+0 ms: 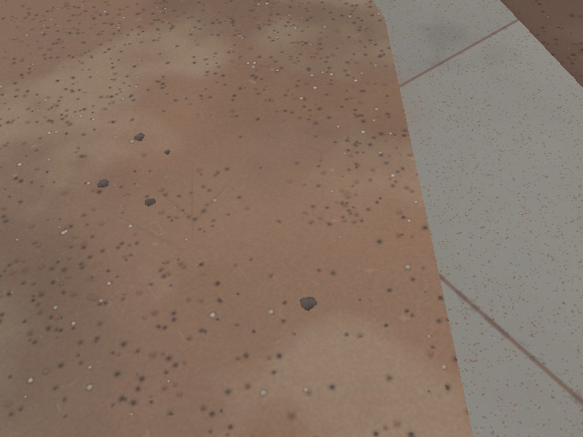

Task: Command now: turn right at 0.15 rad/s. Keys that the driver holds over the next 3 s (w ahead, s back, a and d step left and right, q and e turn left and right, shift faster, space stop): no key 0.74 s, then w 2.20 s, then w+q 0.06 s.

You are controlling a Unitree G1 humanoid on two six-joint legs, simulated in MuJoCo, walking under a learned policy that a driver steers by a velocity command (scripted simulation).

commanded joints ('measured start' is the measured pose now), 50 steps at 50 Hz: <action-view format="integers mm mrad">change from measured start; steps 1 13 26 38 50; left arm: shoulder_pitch -52 -25 -17 22 275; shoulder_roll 145 112 101 102 135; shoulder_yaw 34 20 30 28 52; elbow -42 72 202 336 440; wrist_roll -4 3 -12 -18 -47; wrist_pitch -34 -38 -13 -12 -113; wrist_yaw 8 0 26 38 -1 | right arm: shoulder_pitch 0 23 28 56 -59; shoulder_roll -92 -124 -58 -41 -40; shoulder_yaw -29 -17 19 31 23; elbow -47 9 84 168 94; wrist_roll -1 -3 -9 -5 30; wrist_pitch -1 -22 -50 -46 -91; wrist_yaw -13 -4 -12 -14 2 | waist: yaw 4 28 13 18 146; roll -188 29 -42 -41 -84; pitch -84 -72 -33 -47 60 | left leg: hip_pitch -54 207 175 186 -158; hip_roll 13 43 5 -26 1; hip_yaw -50 -66 -46 -22 -78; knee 106 -443 -478 -492 -345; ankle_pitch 58 411 356 266 71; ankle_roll -24 91 70 81 139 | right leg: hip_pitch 76 39 73 91 287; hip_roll -235 -49 -46 -33 -123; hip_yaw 203 88 71 45 188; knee -164 -106 -75 -78 -149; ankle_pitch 434 40 153 76 -167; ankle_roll -181 -13 4 10 -113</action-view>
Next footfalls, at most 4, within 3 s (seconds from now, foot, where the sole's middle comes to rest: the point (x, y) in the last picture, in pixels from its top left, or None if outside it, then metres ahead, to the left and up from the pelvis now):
0.22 left None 0.03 0.14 -0.78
1.42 left None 0.41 0.14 -0.78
1.98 right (354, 332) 0.72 -0.09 -0.78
2.50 left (260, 239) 1.03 0.15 -0.78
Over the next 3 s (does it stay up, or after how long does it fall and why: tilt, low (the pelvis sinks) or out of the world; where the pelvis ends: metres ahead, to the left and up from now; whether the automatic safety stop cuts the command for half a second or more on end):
stays up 1.12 0.05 0.00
